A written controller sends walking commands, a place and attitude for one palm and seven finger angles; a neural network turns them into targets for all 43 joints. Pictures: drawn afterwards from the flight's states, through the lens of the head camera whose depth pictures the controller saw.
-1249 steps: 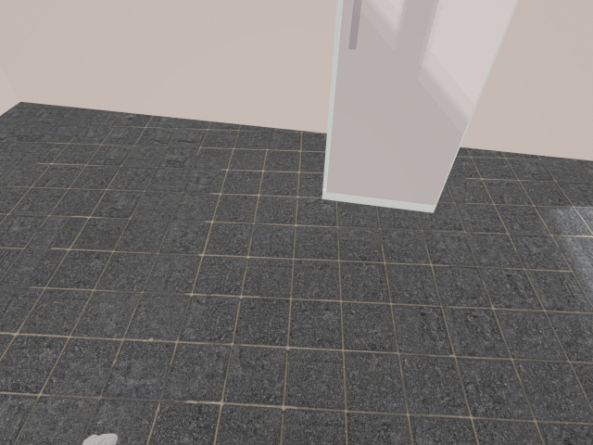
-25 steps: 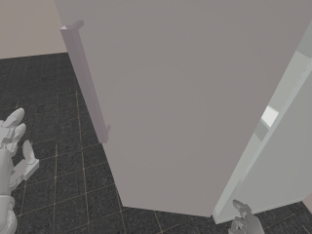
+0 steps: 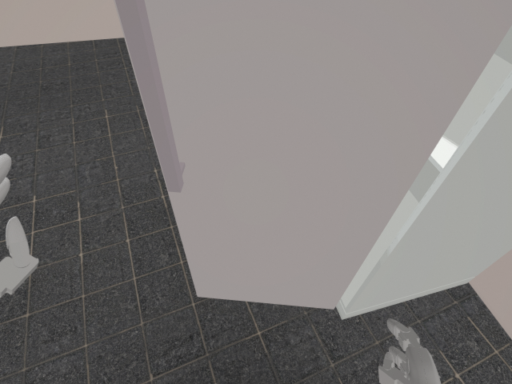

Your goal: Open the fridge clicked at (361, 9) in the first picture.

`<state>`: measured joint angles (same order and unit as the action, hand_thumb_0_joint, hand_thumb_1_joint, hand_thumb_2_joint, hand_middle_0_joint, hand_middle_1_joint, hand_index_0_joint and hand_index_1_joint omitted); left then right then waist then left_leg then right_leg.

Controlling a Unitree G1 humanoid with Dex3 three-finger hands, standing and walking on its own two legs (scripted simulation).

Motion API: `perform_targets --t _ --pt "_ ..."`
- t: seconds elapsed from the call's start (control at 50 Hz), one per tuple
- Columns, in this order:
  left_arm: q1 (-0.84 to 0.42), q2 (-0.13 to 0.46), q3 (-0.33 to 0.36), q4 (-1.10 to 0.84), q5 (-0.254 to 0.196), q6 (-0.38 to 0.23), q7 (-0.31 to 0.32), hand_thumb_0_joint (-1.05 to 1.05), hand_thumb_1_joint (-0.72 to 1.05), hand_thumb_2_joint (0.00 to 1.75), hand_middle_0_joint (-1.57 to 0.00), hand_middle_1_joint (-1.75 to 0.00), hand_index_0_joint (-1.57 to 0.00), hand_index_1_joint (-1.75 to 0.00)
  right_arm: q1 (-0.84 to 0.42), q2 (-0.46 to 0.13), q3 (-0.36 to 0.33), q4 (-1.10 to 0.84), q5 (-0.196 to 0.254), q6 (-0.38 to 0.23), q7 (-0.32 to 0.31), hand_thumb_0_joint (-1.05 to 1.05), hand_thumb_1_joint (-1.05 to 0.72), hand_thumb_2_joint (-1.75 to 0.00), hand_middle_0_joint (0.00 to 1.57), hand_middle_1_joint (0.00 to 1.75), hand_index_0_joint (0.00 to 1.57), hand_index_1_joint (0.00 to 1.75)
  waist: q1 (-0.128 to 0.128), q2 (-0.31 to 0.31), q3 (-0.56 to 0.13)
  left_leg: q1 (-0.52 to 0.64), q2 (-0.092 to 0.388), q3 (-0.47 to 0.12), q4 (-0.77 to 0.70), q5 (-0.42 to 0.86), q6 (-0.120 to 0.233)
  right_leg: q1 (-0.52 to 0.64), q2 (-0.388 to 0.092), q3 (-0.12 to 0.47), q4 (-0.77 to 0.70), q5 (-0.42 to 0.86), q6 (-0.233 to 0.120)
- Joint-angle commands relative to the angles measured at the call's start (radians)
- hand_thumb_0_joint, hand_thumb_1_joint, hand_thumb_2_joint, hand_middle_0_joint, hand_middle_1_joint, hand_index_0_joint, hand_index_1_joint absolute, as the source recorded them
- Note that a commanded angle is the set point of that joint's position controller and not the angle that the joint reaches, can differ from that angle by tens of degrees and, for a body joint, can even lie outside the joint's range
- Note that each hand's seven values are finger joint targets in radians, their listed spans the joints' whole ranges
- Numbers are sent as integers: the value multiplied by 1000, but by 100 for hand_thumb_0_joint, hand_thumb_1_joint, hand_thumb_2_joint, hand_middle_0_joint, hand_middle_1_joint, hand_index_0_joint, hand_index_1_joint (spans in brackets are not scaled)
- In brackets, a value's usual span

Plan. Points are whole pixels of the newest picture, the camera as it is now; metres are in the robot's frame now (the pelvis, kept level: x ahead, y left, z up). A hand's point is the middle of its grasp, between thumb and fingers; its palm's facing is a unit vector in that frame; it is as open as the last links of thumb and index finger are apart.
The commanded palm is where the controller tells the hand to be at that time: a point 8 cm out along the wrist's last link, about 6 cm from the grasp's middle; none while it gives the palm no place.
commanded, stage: step back with the hand held close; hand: left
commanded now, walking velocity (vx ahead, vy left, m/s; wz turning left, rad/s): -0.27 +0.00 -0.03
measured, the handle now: (161, 103) +0.47 +0.19 +0.19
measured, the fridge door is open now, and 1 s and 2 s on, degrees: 70 70 70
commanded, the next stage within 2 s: stop stepping back and stand still in 0.82 s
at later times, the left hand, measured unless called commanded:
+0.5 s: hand out of the picture +0.14 +0.27 +0.17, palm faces +0.43 -0.79 -0.44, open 7.4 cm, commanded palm +0.09 +0.30 +0.18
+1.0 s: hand out of the picture +0.08 +0.30 +0.16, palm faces +0.37 -0.84 -0.40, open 7.4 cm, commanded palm +0.00 +0.34 +0.18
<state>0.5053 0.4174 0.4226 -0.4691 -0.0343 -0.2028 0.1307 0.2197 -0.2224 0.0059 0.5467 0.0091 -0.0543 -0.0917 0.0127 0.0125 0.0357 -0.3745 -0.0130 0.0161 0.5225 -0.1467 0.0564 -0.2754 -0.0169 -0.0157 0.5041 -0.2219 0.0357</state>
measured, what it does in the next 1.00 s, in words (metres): walks backwards: right foot, then left foot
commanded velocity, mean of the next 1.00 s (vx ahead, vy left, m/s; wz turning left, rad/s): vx -0.32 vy -0.01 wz -0.02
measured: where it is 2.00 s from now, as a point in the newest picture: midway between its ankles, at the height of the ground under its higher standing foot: outside the picture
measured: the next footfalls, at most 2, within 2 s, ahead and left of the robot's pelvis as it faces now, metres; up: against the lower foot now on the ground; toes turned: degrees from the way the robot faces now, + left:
right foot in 0.48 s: -0.10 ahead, -0.11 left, +0.00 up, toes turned -1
left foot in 0.90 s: -0.03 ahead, +0.11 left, +0.00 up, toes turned -1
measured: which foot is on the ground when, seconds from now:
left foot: down 0.00-0.74, up 0.76-0.88, down 0.90-1.00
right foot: down 0.00-0.26, up 0.28-0.46, down 0.48-0.92, up 0.94-1.00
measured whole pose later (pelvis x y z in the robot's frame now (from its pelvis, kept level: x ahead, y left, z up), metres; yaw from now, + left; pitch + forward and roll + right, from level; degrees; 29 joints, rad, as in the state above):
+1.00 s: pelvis -0.15 +0.04 +0.00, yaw -2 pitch +1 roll -2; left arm 0.46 0.47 0.43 -0.52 -0.05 -0.22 0.14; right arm 0.18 -0.19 -0.01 0.65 -0.01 -0.11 -0.08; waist 0.01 -0.08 0.05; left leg -0.38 -0.02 0.03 0.52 -0.15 0.07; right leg -0.38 0.04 0.06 0.79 -0.46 0.01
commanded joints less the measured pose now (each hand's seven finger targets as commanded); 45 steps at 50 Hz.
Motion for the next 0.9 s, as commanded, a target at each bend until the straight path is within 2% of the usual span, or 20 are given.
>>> perform_targets --t 0.0,0.06,0.12,0.18,0.22,0.24,0.26,0.32,0.4,0.46,0.5,0.56,0.6,0.64,0.68,0.72,0.74,0.78,0.84,0.88 --pt "-19 177 155 -216 9 -81 18 0 90 90 -20 -30 -20 -30 -101 -152 -67 -157 -8 -81 -7 0 -90 -90 20 30 20 30 12 93 -118 -255 127 -180 -227 -490 41 226 21 59 23 -71 -38" --pt "-42 169 128 -242 -3 -91 23 0 90 90 -20 -30 -20 -30 -80 -130 -64 -133 -12 -90 -1 0 -90 -90 20 30 20 30 -2 -53 -96 -46 46 -92 -17 -348 -12 -56 -80 159 -168 -249 -89" --pt "-82 169 102 -237 -8 -90 43 0 90 90 -20 -30 -20 -30 -57 -117 -54 -85 -20 -94 -2 0 -90 -90 20 30 20 30 -21 -112 -114 150 13 -44 154 -179 -40 -228 -177 191 -216 -146 -128" --pt "-115 187 115 -236 -9 -98 51 0 90 90 -20 -30 -20 -30 -80 -129 -51 -88 -14 -99 -13 0 -90 -90 20 30 20 30 -20 -11 -82 129 57 -108 13 -232 -25 -240 -93 101 -139 -190 -76" --pt "-100 182 141 -257 3 -113 45 0 90 90 -20 -30 -20 -30 -117 -155 -53 -107 -16 -118 -22 0 -90 -90 20 30 20 30 -5 239 -82 -124 203 -312 -327 -521 29 12 57 20 117 -180 -22" --pt "-106 173 154 -247 16 -119 39 0 90 90 -20 -30 -20 -30 -123 -162 -58 -112 -20 -124 -21 0 -90 -90 20 30 20 30 5 311 -95 -327 290 -438 -456 -717 82 204 116 13 330 -130 -14" --pt "-111 176 165 -227 21 -120 33 0 90 90 -20 -30 -20 -30 -113 -151 -69 -103 -26 -123 -17 0 -90 -90 20 30 20 30 6 285 -95 -364 316 -439 -462 -685 103 231 118 27 421 -129 -21" --pt "-30 162 150 -217 4 -120 20 0 90 90 -20 -30 -20 -30 -107 -123 -72 -100 -28 -127 10 0 -90 -90 20 30 20 30 16 177 -116 -200 258 -327 -358 -442 86 138 104 20 284 -229 -45" --pt "17 158 103 -279 -28 -118 9 0 90 90 -20 -30 -20 -30 -87 -109 -64 -71 -30 -119 32 0 -90 -90 20 30 20 30 8 200 -185 58 185 -213 -264 -208 -34 96 52 32 -154 -164 -80" --pt "-102 237 129 -273 -34 -130 21 0 90 90 -20 -30 -20 -30 -104 -88 -45 -51 -38 -93 15 0 -90 -90 20 30 20 30 -5 -50 -203 312 85 -24 49 0 -79 -179 -173 202 -262 120 -132" --pt "-199 223 92 -283 -27 -115 23 0 90 90 -20 -30 -20 -30 -117 -97 -60 -38 -16 -106 -3 0 -90 -90 20 30 20 30 -21 -150 -238 382 60 3 62 44 -66 -192 -119 110 -194 210 -67" --pt "-103 219 117 -225 -39 -87 11 0 90 90 -20 -30 -20 -30 -138 -119 -59 -69 -10 -84 -11 0 -90 -90 20 30 20 30 -14 42 -198 387 131 -84 -88 240 -24 -170 26 30 -80 124 2" --pt "-52 235 160 -227 -48 -94 4 0 90 90 -20 -30 -20 -30 -171 -134 -65 -96 -27 -81 -5 0 -90 -90 20 30 20 30 12 237 -199 184 231 -252 -332 -37 -3 -14 104 12 37 -161 -26" --pt "-3 227 180 -249 -57 -87 -2 0 90 90 -20 -30 -20 -30 -167 -126 -70 -107 -41 -73 9 0 -90 -90 20 30 20 30 25 258 -213 -49 277 -286 -469 -380 -39 188 119 7 116 -265 -74" --pt "56 218 180 -255 -71 -81 -6 0 90 90 -20 -30 -20 -30 -155 -112 -71 -113 -34 -56 22 0 -90 -90 20 30 20 30 25 179 -206 -95 195 -153 -315 -365 -67 189 64 27 -41 -243 -96" --pt "79 241 163 -308 -60 -84 5 0 90 90 -20 -30 -20 -30 -106 -84 -66 -108 -9 -56 28 0 -90 -90 20 30 20 30 8 -166 -196 172 -9 12 235 -174 -107 -237 -234 331 -382 -325 -170" --pt "50 249 157 -320 -46 -76 14 0 90 90 -20 -30 -20 -30 -111 -93 -70 -95 -14 -61 30 0 -90 -90 20 30 20 30 21 -230 -121 111 -40 -15 490 -240 -108 -353 -348 392 -391 -259 -252" --pt "13 196 113 -266 -17 -57 21 0 90 90 -20 -30 -20 -30 -114 -65 -44 -79 -35 -59 27 0 -90 -90 20 30 20 30 -4 -155 -42 -58 24 -45 515 -280 -86 -227 -292 253 -264 144 -222" --pt "-108 217 106 -261 0 -68 34 0 90 90 -20 -30 -20 -30 -98 -100 -28 -53 -27 -74 -17 0 -90 -90 20 30 20 30 -31 -10 -69 59 12 4 -108 14 -78 -6 -124 81 14 617 -94" --pt "-141 239 120 -314 -1 -95 33 0 90 90 -20 -30 -20 -30 -85 -136 -59 -68 -14 -94 -18 0 -90 -90 20 30 20 30 16 227 -239 252 249 -179 -144 684 13 -25 32 53 202 55 -25"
